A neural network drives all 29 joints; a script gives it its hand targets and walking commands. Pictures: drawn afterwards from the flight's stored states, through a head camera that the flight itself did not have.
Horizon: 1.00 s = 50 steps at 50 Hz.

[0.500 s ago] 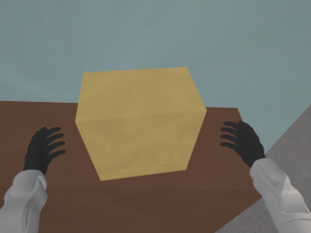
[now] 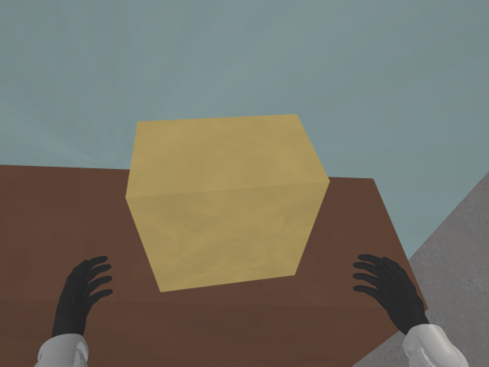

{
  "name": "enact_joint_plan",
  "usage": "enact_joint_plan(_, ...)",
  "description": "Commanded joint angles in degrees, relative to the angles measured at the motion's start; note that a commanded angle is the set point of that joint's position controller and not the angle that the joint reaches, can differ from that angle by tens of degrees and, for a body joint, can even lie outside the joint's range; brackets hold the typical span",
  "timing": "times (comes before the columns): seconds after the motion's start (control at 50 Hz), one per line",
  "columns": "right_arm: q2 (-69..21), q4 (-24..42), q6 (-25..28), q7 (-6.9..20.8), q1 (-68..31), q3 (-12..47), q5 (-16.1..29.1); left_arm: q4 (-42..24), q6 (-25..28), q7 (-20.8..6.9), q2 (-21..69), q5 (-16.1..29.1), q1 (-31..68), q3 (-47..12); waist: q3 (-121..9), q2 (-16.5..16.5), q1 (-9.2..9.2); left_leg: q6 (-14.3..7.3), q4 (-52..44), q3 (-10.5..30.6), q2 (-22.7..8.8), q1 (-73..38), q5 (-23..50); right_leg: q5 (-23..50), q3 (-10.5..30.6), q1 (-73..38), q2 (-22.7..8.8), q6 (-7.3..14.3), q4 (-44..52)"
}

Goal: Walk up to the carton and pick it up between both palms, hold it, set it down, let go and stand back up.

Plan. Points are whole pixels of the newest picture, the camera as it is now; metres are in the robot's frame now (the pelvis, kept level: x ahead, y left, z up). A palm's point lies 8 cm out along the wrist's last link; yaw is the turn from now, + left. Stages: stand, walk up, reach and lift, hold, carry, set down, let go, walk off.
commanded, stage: set down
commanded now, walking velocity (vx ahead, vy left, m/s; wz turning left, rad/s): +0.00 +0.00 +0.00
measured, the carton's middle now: (225, 207) +0.40 +0.05 +0.05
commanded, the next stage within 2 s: let go in 1.36 s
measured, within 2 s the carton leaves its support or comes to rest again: neither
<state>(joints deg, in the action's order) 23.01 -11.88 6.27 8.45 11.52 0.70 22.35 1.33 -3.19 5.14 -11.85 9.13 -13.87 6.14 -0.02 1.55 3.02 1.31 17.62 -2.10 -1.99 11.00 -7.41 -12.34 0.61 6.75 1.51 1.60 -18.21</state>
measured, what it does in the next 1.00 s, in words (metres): stands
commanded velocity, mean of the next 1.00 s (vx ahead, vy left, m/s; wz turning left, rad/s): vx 0.00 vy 0.00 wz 0.00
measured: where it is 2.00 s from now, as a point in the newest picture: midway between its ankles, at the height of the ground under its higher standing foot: outside the picture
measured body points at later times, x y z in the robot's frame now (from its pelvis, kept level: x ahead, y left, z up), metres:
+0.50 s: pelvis +0.00 +0.00 +0.00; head +0.01 +0.01 +0.45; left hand +0.19 +0.25 -0.02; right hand +0.22 -0.22 -0.02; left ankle +0.02 +0.13 -0.75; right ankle -0.03 -0.10 -0.75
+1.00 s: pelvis +0.01 +0.01 +0.00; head +0.01 +0.03 +0.45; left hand +0.17 +0.24 -0.07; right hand +0.21 -0.22 -0.03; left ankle +0.02 +0.13 -0.75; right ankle -0.03 -0.10 -0.75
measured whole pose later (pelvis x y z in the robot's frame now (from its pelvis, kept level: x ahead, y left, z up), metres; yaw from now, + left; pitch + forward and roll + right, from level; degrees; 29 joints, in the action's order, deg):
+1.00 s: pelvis +0.01 +0.01 +0.00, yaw -1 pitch -3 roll +0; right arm 13.7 -29.1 13.2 5.2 11.4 1.0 7.6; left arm 21.2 -2.7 2.2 -10.9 1.5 -16.7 2.9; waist 2.2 2.8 1.4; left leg 0.9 17.6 -2.4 -1.5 5.8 -8.9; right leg -12.8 1.4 1.3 1.1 1.0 -16.9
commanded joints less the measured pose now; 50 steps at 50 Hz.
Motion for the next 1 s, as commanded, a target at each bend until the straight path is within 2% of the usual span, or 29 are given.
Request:
enact_joint_plan(0.0, 9.0, 9.7, 4.7, 0.5, -7.1, -4.9, 0.4, -11.2, 4.4, 1.4, -5.1, 0.0, 6.7, 1.2, -9.3, -1.2, 0.62, -0.5, 2.3, 1.0, 1.8, -13.3, 12.8, 6.8, 1.3, 9.0, 0.1, 1.6, 3.9)
enact_joint_plan(0.02, 8.5, 5.7, 4.6, 0.3, -6.5, -4.4, -0.5, -6.0, 4.2, 1.0, -5.1, -0.5, 6.3, 0.8, -7.0, -0.5, -0.28, -0.6, 2.5, 0.8, 2.0, -12.8, 11.2, 6.7, 1.8, 9.7, -0.2, 1.4, 4.1)
enact_joint_plan(0.04, 8.3, 8.2, 5.2, 0.2, -7.2, -4.1, 0.1, -8.8, 5.0, 1.2, -5.4, -0.2, 7.2, 1.3, -8.8, -0.3, 0.75, -0.8, 2.5, 0.9, 2.0, -12.6, 11.4, 7.3, 1.8, 8.7, -0.3, 1.2, 3.7)
enact_joint_plan(0.06, 8.4, 6.0, 5.6, 0.3, -5.6, -4.0, -0.2, -6.8, 5.5, 1.3, -5.0, -0.3, 5.2, 0.7, -8.0, 0.2, 0.24, -0.8, 2.6, 1.0, 2.0, -12.8, 11.4, 7.9, 1.6, 9.0, -0.1, 1.1, 3.4)
enact_joint_plan(0.08, 8.5, 7.5, 6.2, 0.2, -7.2, -4.1, 0.0, -8.3, 6.2, 1.5, -5.6, 0.0, 7.2, 0.9, -9.6, 0.2, 0.59, -0.8, 2.8, 0.9, 2.0, -12.6, 11.7, 8.4, 1.8, 8.4, -0.2, 1.0, 3.2)
enact_joint_plan(0.1, 7.8, 3.1, 6.0, 0.1, -4.6, -3.4, -0.8, -2.9, 6.1, 1.0, -4.9, -0.7, 4.2, 0.7, -6.5, 0.7, -0.05, -0.9, 2.8, 0.8, 2.2, -12.5, 10.6, 8.1, 2.0, 8.9, -0.5, 0.9, 3.5)
enact_joint_plan(0.12, 8.1, 6.7, 6.6, -0.1, -6.9, -3.5, -0.4, -7.0, 6.7, 1.3, -5.5, -0.3, 6.6, 1.3, -9.6, 0.7, 0.93, -1.0, 2.8, 0.9, 2.2, -12.5, 11.2, 8.4, 2.0, 8.1, -0.4, 0.8, 3.3)
enact_joint_plan(0.14, 7.3, 3.1, 6.5, -0.3, -4.9, -3.4, -1.4, -2.4, 6.7, 1.0, -5.4, -0.5, 4.8, 0.7, -6.9, 1.1, -0.08, -1.0, 2.8, 0.7, 2.3, -12.0, 9.7, 7.8, 2.2, 8.8, -0.6, 0.6, 3.3)
enact_joint_plan(0.16, 7.3, 5.2, 6.9, -0.4, -6.0, -3.3, -1.2, -4.8, 7.2, 1.1, -5.3, 0.0, 5.8, 0.7, -8.7, 1.1, 0.66, -1.1, 2.7, 0.8, 2.2, -12.1, 10.1, 7.7, 2.1, 8.5, -0.6, 0.5, 3.2)
enact_joint_plan(0.18, 6.8, 2.3, 6.7, -0.5, -5.0, -3.0, -1.9, -1.2, 7.2, 0.8, -5.3, -0.3, 5.1, 0.4, -6.7, 1.2, 0.09, -1.1, 2.7, 0.7, 2.2, -12.2, 9.3, 7.1, 2.2, 9.1, -0.7, 0.5, 3.5)
enact_joint_plan(0.26, 6.0, 2.3, 7.1, -0.9, -5.4, -2.9, -2.8, -1.9, 7.6, 0.6, -5.7, -0.2, 5.8, 0.2, -7.4, 0.3, 0.70, -1.0, 2.6, 0.7, 2.1, -12.6, 9.5, 6.2, 2.0, 9.0, -0.8, 0.5, 3.6)
enact_joint_plan(0.36, 4.6, -1.0, 6.5, -1.2, -5.0, -3.0, -4.9, 1.4, 6.9, 0.3, -5.9, -0.6, 5.9, -0.7, -6.2, -0.5, 0.20, -0.9, 2.3, 0.5, 1.9, -13.6, 8.4, 3.9, 1.7, 9.7, -0.9, 0.6, 4.3)
enact_joint_plan(0.38, 4.7, 0.1, 6.7, -1.2, -5.2, -3.2, -4.8, -0.6, 7.0, 0.5, -5.9, -0.4, 6.0, -0.8, -7.2, -0.7, 0.47, -0.8, 2.3, 0.6, 1.8, -14.0, 9.4, 4.3, 1.3, 9.4, -0.7, 0.6, 4.1)
enact_joint_plan(0.42, 4.1, -2.9, 6.3, -1.2, -4.5, -3.1, -6.0, 2.9, 6.4, 0.1, -5.7, -1.0, 5.2, -1.1, -5.5, -0.5, -0.05, -0.7, 2.2, 0.5, 1.8, -14.5, 9.1, 3.8, 1.2, 9.9, -0.7, 0.6, 4.7)
enact_joint_plan(0.5, 3.3, -2.9, 6.4, -1.7, -4.4, -3.1, -7.2, 2.9, 5.8, -0.2, -5.8, -1.3, 4.6, -1.5, -5.7, 0.2, 0.03, -0.8, 2.1, 0.4, 1.8, -14.9, 10.3, 5.1, 0.8, 8.9, -0.6, 0.3, 4.8)
enact_joint_plan(0.66, 1.4, -5.7, 6.2, -2.5, -2.9, -2.7, -9.8, 5.1, 4.7, -1.0, -5.9, -3.0, 3.0, -1.4, -4.6, -0.8, 0.21, -0.5, 2.1, -0.1, 2.0, -16.2, 12.5, 6.0, 0.2, 8.2, -0.5, 0.1, 5.5)
enact_joint_plan(0.8, -0.8, -12.0, 5.3, -3.1, -0.9, -1.8, -12.4, 9.1, 3.8, -2.2, -5.2, -5.1, 1.7, -1.7, -1.4, -2.4, -0.41, -0.2, 1.8, -0.1, 1.9, -17.9, 12.6, 4.2, -0.2, 8.9, -0.6, 0.4, 6.6)
enact_joint_plan(0.82, -0.5, -11.0, 5.6, -3.0, -1.3, -2.1, -12.2, 7.1, 4.1, -1.9, -5.0, -5.3, 2.0, -1.7, -2.4, -3.0, -0.07, -0.1, 1.7, -0.1, 1.7, -18.4, 13.4, 4.1, -0.6, 8.7, -0.4, 0.6, 6.5)
enact_joint_plan(0.84, -1.0, -13.5, 5.3, -3.0, -0.6, -1.9, -12.8, 9.6, 3.8, -2.1, -4.7, -5.8, 1.4, -2.0, -1.1, -3.2, -0.62, 0.0, 1.8, -0.1, 1.8, -18.6, 12.9, 3.7, -0.5, 9.1, -0.5, 0.6, 6.8)
enact_joint_plan(0.88, -1.4, -14.5, 5.1, -3.1, -0.9, -1.8, -13.4, 10.2, 3.5, -2.3, -4.4, -6.4, 1.6, -2.0, -0.4, -3.7, -0.68, 0.1, 1.6, -0.2, 1.8, -18.7, 12.1, 2.9, -0.6, 9.1, -0.6, 0.7, 6.9)
enact_joint_plan(0.9, -3.7, -17.9, 4.4, -3.5, 1.5, -0.5, -14.9, 12.2, 2.9, -2.7, -4.3, -7.1, 0.3, -1.3, -1.5, -2.0, -2.06, 0.0, 1.7, -0.6, 2.6, -19.5, 11.6, 4.7, 0.7, 8.7, -1.4, -0.3, 7.3)
enact_joint_plan(0.92, -3.4, -17.7, 4.4, -3.7, 0.8, -1.0, -15.6, 11.7, 2.7, -2.8, -4.5, -7.5, 0.8, -1.0, -0.9, -2.6, -1.15, 0.3, 1.7, -0.4, 2.6, -19.2, 12.0, 5.6, 0.2, 8.6, -1.2, -0.5, 6.9)
enact_joint_plan(0.98, -3.9, -19.0, 3.9, -4.2, 0.3, -0.9, -16.6, 12.6, 2.1, -2.9, -3.8, -8.7, 1.1, -1.2, 0.8, -3.9, -1.58, 0.6, 1.4, -0.8, 2.6, -19.1, 11.3, 3.7, 0.0, 8.7, -1.1, -0.1, 7.3)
